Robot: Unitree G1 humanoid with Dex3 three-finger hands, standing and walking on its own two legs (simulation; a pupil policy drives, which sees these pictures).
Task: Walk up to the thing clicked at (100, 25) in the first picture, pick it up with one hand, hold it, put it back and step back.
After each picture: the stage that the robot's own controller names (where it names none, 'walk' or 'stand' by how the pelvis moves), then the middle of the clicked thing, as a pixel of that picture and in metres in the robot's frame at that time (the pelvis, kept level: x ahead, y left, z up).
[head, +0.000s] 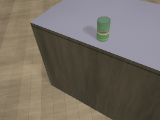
stand; (103, 29) +0.70 -0.08 +0.01
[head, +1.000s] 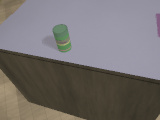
walk; (62, 38) +0.59 +0.14 +0.03
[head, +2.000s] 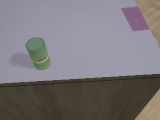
rise first; (39, 54) +0.46 +0.19 +0.04
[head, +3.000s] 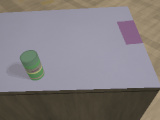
stand; (33, 65) +0.45 +0.23 +0.02
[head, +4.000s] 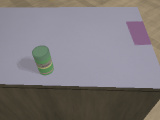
stand; (43, 60) +0.48 +0.20 +0.01
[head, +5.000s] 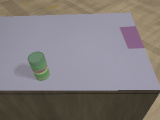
stand; (39, 66) +0.47 +0.22 +0.00
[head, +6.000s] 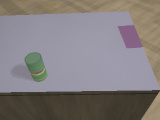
stand; (36, 67) +0.46 +0.22 +0.00
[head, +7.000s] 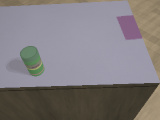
rise first; (33, 61) +0.46 +0.24 +0.01
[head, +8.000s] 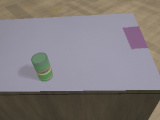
rise first; (42, 67) +0.46 +0.23 +0.01
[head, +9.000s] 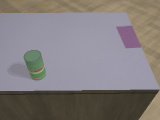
go down; (35, 65) +0.46 +0.21 +0.02
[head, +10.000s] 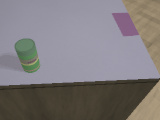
go down; (28, 56) +0.46 +0.20 +0.05
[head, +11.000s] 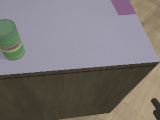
close in; (9, 41) +0.47 +0.21 +0.09
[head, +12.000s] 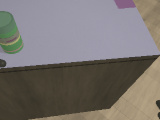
close in; (7, 34) +0.48 +0.21 +0.10
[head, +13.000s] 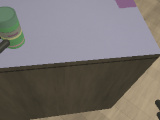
lift; (9, 29) +0.50 +0.21 +0.10
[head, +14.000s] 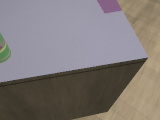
lift; out of the picture +0.48 +0.24 +0.09
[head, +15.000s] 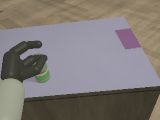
lift; (39, 68) +0.48 +0.22 +0.05
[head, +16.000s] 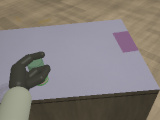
close; (38, 71) +0.47 +0.22 +0.03
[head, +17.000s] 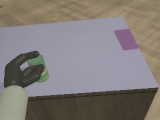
stand; (38, 68) +0.48 +0.23 +0.02
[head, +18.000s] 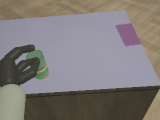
stand; (38, 65) +0.48 +0.22 +0.02
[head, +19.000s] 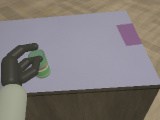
stand; (40, 64) +0.49 +0.22 +0.02
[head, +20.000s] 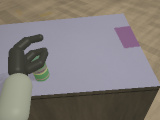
stand; (39, 67) +0.48 +0.21 +0.02
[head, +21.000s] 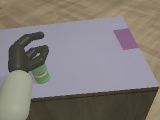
stand; (39, 70) +0.48 +0.22 +0.02
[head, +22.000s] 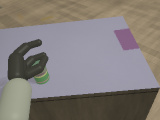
stand; (39, 70) +0.48 +0.22 +0.02
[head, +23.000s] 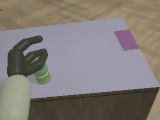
stand; (40, 70) +0.48 +0.21 +0.02
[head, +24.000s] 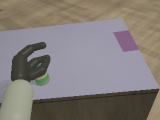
stand; (39, 71) +0.48 +0.22 +0.02
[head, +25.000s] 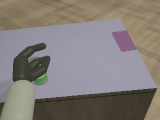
stand; (37, 71) +0.48 +0.22 +0.02
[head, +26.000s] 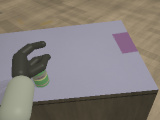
stand; (38, 73) +0.47 +0.22 +0.02
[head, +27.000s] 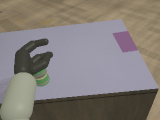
stand; (39, 72) +0.48 +0.22 +0.02
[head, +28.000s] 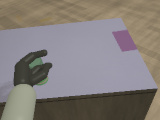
stand; (37, 71) +0.48 +0.22 +0.02
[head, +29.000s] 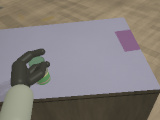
stand; (40, 71) +0.47 +0.22 +0.02
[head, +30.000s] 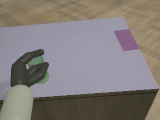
stand; (38, 69) +0.48 +0.22 +0.02
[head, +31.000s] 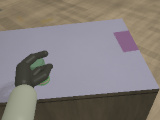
stand; (39, 71) +0.48 +0.22 +0.02
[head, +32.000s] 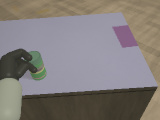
crouch; (36, 66) +0.48 +0.22 +0.02
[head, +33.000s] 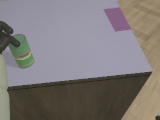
lower; (21, 51) +0.50 +0.22 +0.05
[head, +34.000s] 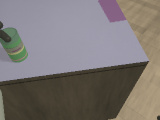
lower; (13, 45) +0.51 +0.23 +0.07
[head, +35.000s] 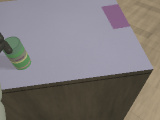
lower; (17, 54) +0.48 +0.23 +0.07
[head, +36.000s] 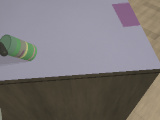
lower; (18, 48) +0.48 +0.24 +0.08
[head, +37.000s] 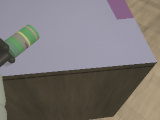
lower; (21, 40) +0.52 +0.21 +0.05
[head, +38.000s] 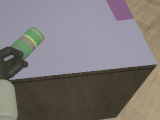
open; (27, 43) +0.51 +0.19 +0.05
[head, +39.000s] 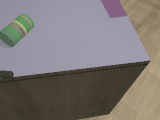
withdraw; (17, 29) +0.57 +0.21 +0.05
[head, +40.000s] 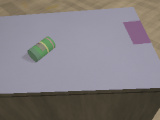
sink last; (41, 48) +0.57 +0.24 +0.02
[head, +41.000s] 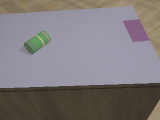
stand; (37, 42) +0.62 +0.28 +0.02
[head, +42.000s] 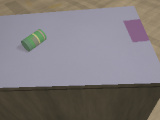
stand; (34, 40) +0.66 +0.32 +0.00
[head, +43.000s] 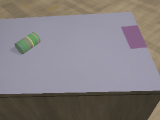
stand; (28, 42) +0.65 +0.35 -0.01
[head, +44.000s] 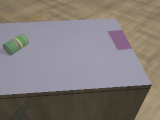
stand; (16, 44) +0.68 +0.38 +0.00
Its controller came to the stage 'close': yes
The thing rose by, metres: 0.01
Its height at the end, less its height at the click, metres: -0.02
